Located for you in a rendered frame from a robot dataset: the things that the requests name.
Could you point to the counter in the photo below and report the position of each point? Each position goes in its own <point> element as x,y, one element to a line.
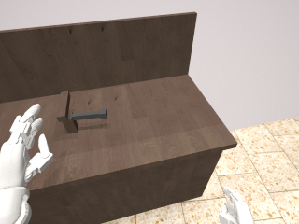
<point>161,140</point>

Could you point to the right robot hand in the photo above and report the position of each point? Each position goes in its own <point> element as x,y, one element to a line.
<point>239,213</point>

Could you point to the tap lever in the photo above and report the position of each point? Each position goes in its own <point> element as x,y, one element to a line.
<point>102,114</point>

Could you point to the robot left forearm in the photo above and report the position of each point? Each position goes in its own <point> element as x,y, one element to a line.
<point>14,208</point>

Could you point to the left robot hand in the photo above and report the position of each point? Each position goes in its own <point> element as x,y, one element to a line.
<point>14,156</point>

